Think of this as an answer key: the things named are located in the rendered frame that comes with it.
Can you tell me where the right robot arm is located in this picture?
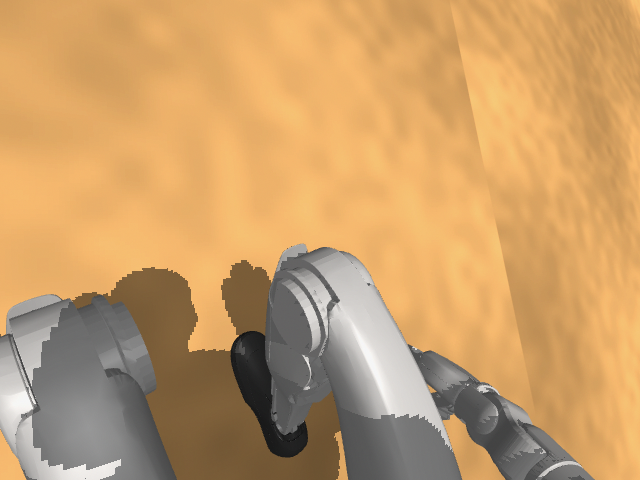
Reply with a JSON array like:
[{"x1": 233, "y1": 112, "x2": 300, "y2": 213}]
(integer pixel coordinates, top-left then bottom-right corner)
[{"x1": 454, "y1": 382, "x2": 595, "y2": 480}]

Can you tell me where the right robot hand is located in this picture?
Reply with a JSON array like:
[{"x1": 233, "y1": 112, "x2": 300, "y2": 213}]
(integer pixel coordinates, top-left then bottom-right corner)
[{"x1": 408, "y1": 344, "x2": 480, "y2": 420}]

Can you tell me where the right robot foot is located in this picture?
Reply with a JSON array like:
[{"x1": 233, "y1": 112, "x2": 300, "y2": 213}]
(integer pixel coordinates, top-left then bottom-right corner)
[{"x1": 231, "y1": 331, "x2": 308, "y2": 458}]

